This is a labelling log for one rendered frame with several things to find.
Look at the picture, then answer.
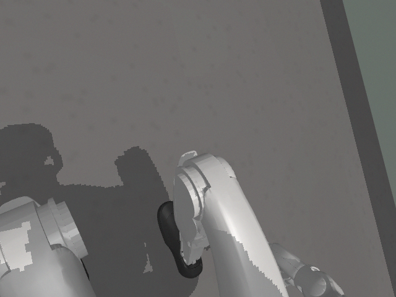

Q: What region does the right robot hand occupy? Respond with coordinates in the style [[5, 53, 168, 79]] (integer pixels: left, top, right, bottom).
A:
[[268, 242, 306, 287]]

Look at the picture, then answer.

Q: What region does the right robot foot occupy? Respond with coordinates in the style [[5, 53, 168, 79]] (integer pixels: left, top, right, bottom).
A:
[[157, 201, 203, 278]]

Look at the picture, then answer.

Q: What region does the right robot arm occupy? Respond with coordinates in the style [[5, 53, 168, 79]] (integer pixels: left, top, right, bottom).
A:
[[294, 265, 347, 297]]

